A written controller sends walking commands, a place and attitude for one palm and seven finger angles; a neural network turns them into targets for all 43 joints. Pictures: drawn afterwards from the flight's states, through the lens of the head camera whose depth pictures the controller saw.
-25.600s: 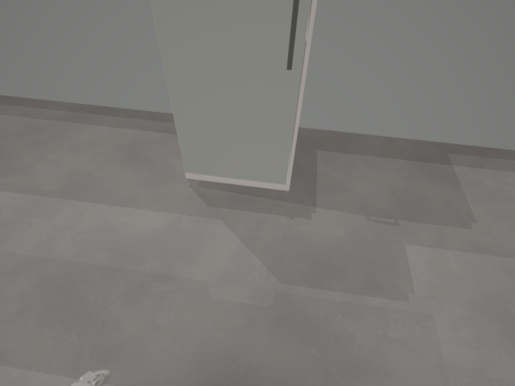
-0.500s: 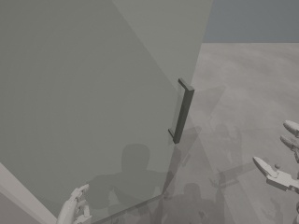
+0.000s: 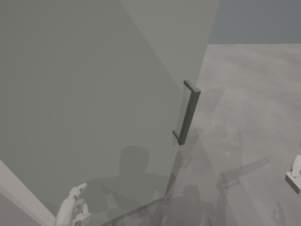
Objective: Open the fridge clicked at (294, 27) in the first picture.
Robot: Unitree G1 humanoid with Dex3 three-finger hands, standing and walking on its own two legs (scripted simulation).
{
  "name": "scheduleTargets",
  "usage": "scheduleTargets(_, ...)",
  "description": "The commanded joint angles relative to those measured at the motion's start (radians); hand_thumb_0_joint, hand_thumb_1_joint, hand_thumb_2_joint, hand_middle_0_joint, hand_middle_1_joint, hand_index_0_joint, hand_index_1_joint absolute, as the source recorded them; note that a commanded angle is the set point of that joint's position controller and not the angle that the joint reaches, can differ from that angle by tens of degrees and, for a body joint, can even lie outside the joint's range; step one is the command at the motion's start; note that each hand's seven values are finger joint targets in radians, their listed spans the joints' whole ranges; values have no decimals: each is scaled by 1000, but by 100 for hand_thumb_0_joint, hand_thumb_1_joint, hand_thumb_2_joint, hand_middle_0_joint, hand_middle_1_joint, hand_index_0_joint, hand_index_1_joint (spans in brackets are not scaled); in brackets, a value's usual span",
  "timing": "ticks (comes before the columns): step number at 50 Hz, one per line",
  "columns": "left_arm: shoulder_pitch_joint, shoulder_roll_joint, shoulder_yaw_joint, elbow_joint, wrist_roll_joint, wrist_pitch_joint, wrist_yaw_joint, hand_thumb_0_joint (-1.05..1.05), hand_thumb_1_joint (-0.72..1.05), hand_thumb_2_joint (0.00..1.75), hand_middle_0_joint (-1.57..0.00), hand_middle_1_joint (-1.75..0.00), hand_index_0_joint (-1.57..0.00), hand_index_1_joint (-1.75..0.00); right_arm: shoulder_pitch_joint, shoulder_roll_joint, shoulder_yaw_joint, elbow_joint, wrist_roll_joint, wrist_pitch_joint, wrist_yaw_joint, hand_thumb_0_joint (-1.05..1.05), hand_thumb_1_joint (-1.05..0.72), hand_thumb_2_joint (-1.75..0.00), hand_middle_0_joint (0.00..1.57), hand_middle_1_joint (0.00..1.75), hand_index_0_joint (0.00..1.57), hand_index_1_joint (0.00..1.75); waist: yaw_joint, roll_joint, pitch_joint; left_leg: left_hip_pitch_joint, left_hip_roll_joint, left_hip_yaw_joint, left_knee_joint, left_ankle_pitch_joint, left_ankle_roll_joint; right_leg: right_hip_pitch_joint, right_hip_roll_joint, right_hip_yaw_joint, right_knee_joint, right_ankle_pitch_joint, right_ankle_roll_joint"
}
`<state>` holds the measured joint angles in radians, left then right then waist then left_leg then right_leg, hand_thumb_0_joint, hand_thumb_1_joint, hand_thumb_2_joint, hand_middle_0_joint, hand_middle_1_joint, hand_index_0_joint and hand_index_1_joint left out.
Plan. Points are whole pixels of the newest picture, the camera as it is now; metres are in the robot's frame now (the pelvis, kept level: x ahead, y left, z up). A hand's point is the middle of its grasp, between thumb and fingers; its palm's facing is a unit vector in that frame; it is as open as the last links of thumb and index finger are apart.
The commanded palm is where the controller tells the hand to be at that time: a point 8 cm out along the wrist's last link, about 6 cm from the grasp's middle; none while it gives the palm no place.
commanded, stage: draw the hand back to the body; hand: right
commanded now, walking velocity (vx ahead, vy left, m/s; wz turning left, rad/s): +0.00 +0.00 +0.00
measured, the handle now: (184, 115) +0.42 -0.12 +0.08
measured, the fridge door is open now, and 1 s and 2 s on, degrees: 75 75 75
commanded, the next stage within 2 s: step back with the hand held close in 0.08 s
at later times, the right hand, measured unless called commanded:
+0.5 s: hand (288, 176) +0.18 -0.28 +0.15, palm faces +0.37 +0.81 -0.46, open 7.4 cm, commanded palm +0.12 -0.31 +0.18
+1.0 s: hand out of the picture +0.12 -0.28 +0.15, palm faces +0.43 +0.79 -0.43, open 7.4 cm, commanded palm +0.06 -0.32 +0.18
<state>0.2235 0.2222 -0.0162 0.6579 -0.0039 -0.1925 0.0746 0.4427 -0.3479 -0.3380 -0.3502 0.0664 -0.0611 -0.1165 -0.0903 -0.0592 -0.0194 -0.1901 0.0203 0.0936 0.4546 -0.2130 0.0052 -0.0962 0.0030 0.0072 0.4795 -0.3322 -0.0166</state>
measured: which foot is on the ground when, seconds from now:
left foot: down 0.00-1.00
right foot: down 0.00-1.00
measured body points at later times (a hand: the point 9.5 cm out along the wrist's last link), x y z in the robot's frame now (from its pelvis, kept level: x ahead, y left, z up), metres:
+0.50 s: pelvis -0.03 -0.02 +0.00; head -0.01 -0.02 +0.45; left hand +0.13 +0.23 -0.08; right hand +0.16 -0.32 +0.17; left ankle +0.02 +0.12 -0.74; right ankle -0.04 -0.11 -0.74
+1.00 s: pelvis -0.08 -0.02 -0.02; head -0.06 -0.04 +0.43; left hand +0.08 +0.21 -0.09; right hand +0.10 -0.32 +0.18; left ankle +0.01 +0.12 -0.74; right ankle -0.04 -0.11 -0.74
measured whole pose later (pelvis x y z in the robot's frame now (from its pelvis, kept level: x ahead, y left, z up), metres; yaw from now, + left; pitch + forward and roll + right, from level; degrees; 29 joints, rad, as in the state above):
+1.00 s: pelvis -0.08 -0.02 -0.02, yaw +0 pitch -1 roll +1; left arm 0.22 0.20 -0.02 0.58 -0.01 -0.11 0.06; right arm 0.50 -0.40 -0.43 -0.54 0.02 -0.24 -0.15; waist -0.01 0.05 0.07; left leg -0.43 0.04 0.03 0.60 -0.17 -0.02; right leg -0.38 0.03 -0.02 0.68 -0.30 -0.05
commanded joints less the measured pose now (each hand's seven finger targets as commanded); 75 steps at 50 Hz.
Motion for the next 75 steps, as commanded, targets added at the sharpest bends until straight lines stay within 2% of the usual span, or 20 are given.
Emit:
scheduleTargets(1,-119,108,36,-155,5,-63,15,0,90,90,-20,-30,-20,-30,-114,-227,-132,-241,-3,-74,-22,0,-90,-90,20,30,20,30,10,-29,-67,122,43,-39,-64,133,16,-102,-29,2,-81,280,-7)
scheduleTargets(10,-138,107,37,-160,-3,-60,15,0,90,90,-20,-30,-20,-30,-128,-190,-98,-210,4,-83,-9,0,-90,-90,20,30,20,30,13,13,-1,84,44,-48,-95,23,11,-121,-34,-3,-96,181,-18)
scheduleTargets(11,-123,116,35,-195,-14,-36,17,0,90,90,-20,-30,-20,-30,-292,-307,-233,-288,-1,-134,-21,0,-90,-90,20,30,20,30,49,62,100,-20,104,-223,-181,9,13,-186,-48,-5,-44,78,-32)
scheduleTargets(14,-92,102,34,-168,0,7,5,0,90,90,-20,-30,-20,-30,-109,-181,-126,-174,-22,-143,-13,0,-90,-90,20,30,20,30,67,167,37,-55,173,-254,-207,-31,38,-138,-31,-4,35,54,-31)
scheduleTargets(20,-118,118,51,-217,0,47,9,0,90,90,-20,-30,-20,-30,27,-243,-215,-293,-31,-183,-44,0,-90,-90,20,30,20,30,53,-3,-141,107,127,-141,6,248,18,-155,-95,53,-72,292,-35)
scheduleTargets(25,-116,110,61,-253,-3,67,12,0,90,90,-20,-30,-20,-30,52,-269,-253,-369,-33,-195,-52,0,-90,-90,20,30,20,30,57,-36,-147,159,91,-111,135,394,2,-258,-134,109,-79,420,-35)
scheduleTargets(34,-64,123,62,-243,1,41,8,0,90,90,-20,-30,-20,-30,-3,-198,-207,-304,-41,-207,-45,0,-90,-90,20,30,20,30,66,-89,4,128,41,-93,254,53,-19,-488,-219,158,-160,132,-88)
scheduleTargets(39,-50,118,60,-235,-2,39,8,0,90,90,-20,-30,-20,-30,-80,-204,-185,-285,-46,-215,-41,0,-90,-90,20,30,20,30,84,78,25,59,115,-224,126,222,21,-495,-113,109,-30,-88,-64)
scheduleTargets(43,-51,103,52,-224,3,40,-1,0,90,90,-20,-30,-20,-30,-73,-235,-200,-353,-39,-226,-51,0,-90,-90,20,30,20,30,84,145,-44,-81,201,-323,-29,-17,73,-355,-53,87,92,-156,-45)
scheduleTargets(47,-78,103,44,-235,1,34,-2,0,90,90,-20,-30,-20,-30,-3,-274,-254,-439,-41,-253,-67,0,-90,-90,20,30,20,30,80,20,-78,-42,138,-251,51,-89,41,-393,-94,145,-20,-173,-68)
scheduleTargets(51,-82,117,61,-260,-1,9,8,0,90,90,-20,-30,-20,-30,22,-266,-298,-421,-59,-276,-63,0,-90,-90,20,30,20,30,66,-193,-65,213,6,-111,354,76,-25,-680,-227,243,-194,-209,-124)
scheduleTargets(57,-46,125,76,-220,-5,-10,2,0,90,90,-20,-30,-20,-30,-2,-224,-244,-305,-41,-282,-30,0,-90,-90,20,30,20,30,76,26,-21,46,48,-190,175,237,3,-479,-184,165,0,114,-73)
scheduleTargets(60,-44,121,83,-208,-3,-4,1,0,90,90,-20,-30,-20,-30,-53,-215,-203,-307,-43,-277,-27,0,-90,-90,20,30,20,30,83,71,-76,-39,131,-298,123,333,40,-384,-117,97,92,107,-36)
scheduleTargets(63,-43,94,77,-214,-1,22,-14,0,90,90,-20,-30,-20,-30,-26,-264,-226,-359,-35,-272,-38,0,-90,-90,20,30,20,30,83,195,-126,-126,264,-417,-42,161,107,-310,-37,40,248,-70,-7)
scheduleTargets(66,-61,65,65,-201,0,54,-24,0,90,90,-20,-30,-20,-30,47,-310,-279,-425,-24,-266,-57,0,-90,-90,20,30,20,30,60,269,-148,-163,358,-414,-133,74,183,-281,-10,41,486,-173,10)
scheduleTargets(69,-87,65,50,-226,1,65,-16,0,90,90,-20,-30,-20,-30,92,-321,-317,-474,-22,-264,-61,0,-90,-90,20,30,20,30,79,198,-122,-152,270,-285,6,237,113,-235,-39,36,171,-78,3)
scheduleTargets(70,-107,73,55,-221,2,62,0,0,90,90,-20,-30,-20,-30,95,-321,-315,-491,-26,-270,-60,0,-90,-90,20,30,20,30,89,59,-92,-156,203,-225,136,254,62,-213,-57,42,-41,72,-9)
scheduleTargets(71,-95,107,67,-234,7,49,6,0,90,90,-20,-30,-20,-30,98,-317,-329,-522,-27,-281,-59,0,-90,-90,20,30,20,30,85,-183,-113,-157,61,-152,360,150,0,-234,-201,222,-184,239,-65)
scheduleTargets(72,-98,96,77,-240,22,26,6,0,90,90,-20,-30,-20,-30,58,-310,-318,-548,-36,-294,-60,0,-90,-90,20,30,20,30,96,-377,-125,-243,-28,-108,586,-233,-29,-237,-364,351,-160,513,-123)
scheduleTargets(75,-54,87,95,-184,22,-20,4,0,90,90,-20,-30,-20,-30,66,-281,-323,-487,-5,-305,-57,0,-90,-90,20,30,20,30,101,-193,-120,-281,-42,-175,771,-324,-24,-260,-354,258,-102,478,-164)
